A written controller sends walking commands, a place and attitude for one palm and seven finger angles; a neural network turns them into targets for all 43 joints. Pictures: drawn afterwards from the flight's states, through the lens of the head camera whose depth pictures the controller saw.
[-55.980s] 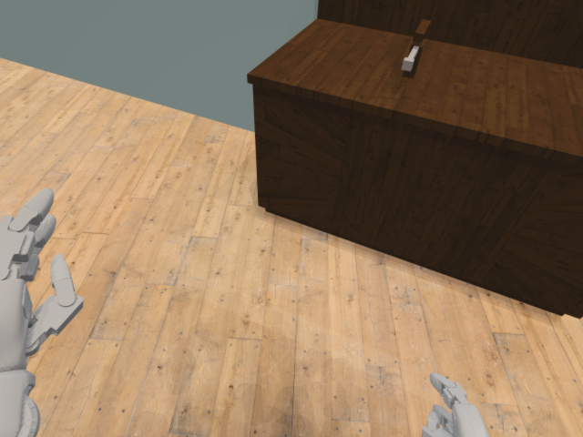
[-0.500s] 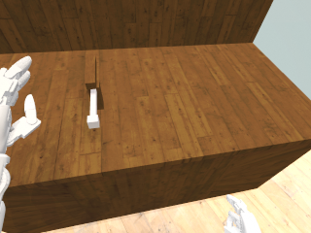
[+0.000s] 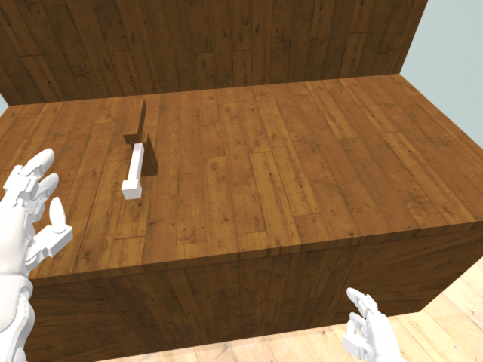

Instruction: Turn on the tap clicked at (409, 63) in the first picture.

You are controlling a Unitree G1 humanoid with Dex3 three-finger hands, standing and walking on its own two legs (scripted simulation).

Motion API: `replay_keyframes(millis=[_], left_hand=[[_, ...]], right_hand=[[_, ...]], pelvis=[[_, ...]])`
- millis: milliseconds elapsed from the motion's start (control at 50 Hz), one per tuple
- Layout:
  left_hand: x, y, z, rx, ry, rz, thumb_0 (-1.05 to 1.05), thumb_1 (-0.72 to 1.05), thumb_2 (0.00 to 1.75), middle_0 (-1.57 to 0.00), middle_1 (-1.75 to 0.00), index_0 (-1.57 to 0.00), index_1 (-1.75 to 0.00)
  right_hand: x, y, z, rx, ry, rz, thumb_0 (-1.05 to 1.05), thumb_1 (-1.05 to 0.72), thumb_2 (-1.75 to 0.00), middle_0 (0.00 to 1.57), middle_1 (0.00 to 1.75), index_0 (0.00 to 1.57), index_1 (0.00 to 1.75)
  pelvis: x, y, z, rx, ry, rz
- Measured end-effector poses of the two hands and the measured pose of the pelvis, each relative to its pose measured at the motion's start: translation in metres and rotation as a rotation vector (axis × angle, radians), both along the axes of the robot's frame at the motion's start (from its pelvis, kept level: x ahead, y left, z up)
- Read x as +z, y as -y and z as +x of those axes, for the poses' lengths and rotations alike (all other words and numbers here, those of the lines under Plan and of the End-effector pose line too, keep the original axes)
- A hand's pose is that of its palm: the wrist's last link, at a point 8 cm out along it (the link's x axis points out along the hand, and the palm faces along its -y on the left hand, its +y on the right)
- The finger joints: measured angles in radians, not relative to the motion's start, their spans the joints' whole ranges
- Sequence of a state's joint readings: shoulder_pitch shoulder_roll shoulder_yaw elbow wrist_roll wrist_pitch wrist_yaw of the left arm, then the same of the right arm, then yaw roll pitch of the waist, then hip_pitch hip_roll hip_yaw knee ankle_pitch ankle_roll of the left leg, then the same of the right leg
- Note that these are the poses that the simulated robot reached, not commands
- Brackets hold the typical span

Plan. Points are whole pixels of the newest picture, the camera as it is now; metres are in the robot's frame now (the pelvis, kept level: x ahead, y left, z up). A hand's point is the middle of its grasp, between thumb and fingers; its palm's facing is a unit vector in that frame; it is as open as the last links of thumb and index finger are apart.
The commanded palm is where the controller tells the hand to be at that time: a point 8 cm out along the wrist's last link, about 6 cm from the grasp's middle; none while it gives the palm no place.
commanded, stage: turn the palm inward beside the body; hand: left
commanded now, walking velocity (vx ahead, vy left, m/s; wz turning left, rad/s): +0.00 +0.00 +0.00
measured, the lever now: (131, 189) +0.38 +0.27 +0.07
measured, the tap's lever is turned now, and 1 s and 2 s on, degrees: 0 0 0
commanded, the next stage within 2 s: reach beside the lever's end, fingers flat in 1.62 s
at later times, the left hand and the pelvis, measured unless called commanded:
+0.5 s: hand (92, 249) +0.21 +0.23 +0.15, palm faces +0.37 -0.90 -0.25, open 7.4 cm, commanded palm +0.16 +0.27 +0.16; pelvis +0.02 -0.02 +0.00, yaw -1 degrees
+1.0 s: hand (76, 270) +0.18 +0.24 +0.14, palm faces +0.41 -0.90 -0.15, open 7.4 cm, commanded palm +0.13 +0.28 +0.15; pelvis +0.00 +0.01 +0.00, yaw +0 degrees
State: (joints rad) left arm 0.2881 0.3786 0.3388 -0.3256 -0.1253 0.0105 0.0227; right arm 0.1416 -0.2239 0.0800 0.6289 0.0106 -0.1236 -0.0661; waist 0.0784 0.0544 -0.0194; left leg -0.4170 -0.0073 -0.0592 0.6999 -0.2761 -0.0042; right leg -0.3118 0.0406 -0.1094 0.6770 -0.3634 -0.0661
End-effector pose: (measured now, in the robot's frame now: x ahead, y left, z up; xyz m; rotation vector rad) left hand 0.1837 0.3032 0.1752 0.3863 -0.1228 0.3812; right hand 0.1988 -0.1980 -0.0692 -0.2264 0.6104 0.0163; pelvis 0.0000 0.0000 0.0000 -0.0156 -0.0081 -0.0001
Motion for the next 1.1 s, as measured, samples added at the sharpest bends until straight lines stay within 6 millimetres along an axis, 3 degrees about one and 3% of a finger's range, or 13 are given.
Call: replay_keyframes(millis=[120, 260, 360, 500, 820, 1100], left_hand=[[0.004, 0.023, 0.002, -0.070, 0.002, -0.004, 0.02, 0.89, 0.90, -0.21, -0.30, -0.20, -0.30], [0.000, 0.022, -0.009, -0.007, 0.012, -0.042, 0.01, 0.89, 0.90, -0.21, -0.30, -0.21, -0.30], [-0.011, 0.027, -0.013, -0.002, -0.002, -0.074, 0.02, 0.89, 0.90, -0.21, -0.30, -0.20, -0.30], [-0.014, 0.037, -0.017, -0.028, 0.026, -0.099, 0.02, 0.89, 0.90, -0.21, -0.30, -0.20, -0.30], [-0.026, 0.027, -0.039, 0.022, 0.010, -0.191, 0.02, 0.89, 0.90, -0.21, -0.30, -0.20, -0.30], [-0.035, 0.020, -0.041, 0.032, -0.014, -0.243, 0.02, 0.90, 0.90, -0.20, -0.30, -0.20, -0.30]], right_hand=[[-0.004, 0.030, -0.007, -0.063, 0.010, 0.013, 0.02, -0.90, -0.90, 0.21, 0.30, 0.21, 0.30], [-0.012, 0.067, -0.017, -0.124, -0.014, -0.024, 0.02, -0.90, -0.90, 0.20, 0.30, 0.21, 0.30], [-0.012, 0.077, -0.019, -0.140, 0.003, -0.043, 0.02, -0.90, -0.90, 0.20, 0.30, 0.20, 0.30], [-0.005, 0.063, -0.014, -0.132, 0.069, -0.018, 0.02, -0.90, -0.90, 0.20, 0.30, 0.20, 0.30], [0.010, 0.008, 0.000, -0.023, 0.144, 0.017, 0.02, -0.90, -0.90, 0.20, 0.30, 0.21, 0.30], [0.011, -0.009, 0.000, -0.003, 0.140, 0.005, 0.02, -0.90, -0.90, 0.21, 0.30, 0.21, 0.30]], pelvis=[[0.000, 0.015, 0.013, -0.017, -0.021, 0.008], [-0.002, 0.024, 0.021, -0.012, -0.028, 0.016], [-0.003, 0.025, 0.021, -0.008, -0.029, 0.018], [-0.004, 0.021, 0.016, -0.009, -0.025, 0.014], [-0.003, -0.001, 0.005, 0.006, -0.016, -0.004], [-0.005, -0.015, 0.005, 0.007, -0.021, -0.013]])
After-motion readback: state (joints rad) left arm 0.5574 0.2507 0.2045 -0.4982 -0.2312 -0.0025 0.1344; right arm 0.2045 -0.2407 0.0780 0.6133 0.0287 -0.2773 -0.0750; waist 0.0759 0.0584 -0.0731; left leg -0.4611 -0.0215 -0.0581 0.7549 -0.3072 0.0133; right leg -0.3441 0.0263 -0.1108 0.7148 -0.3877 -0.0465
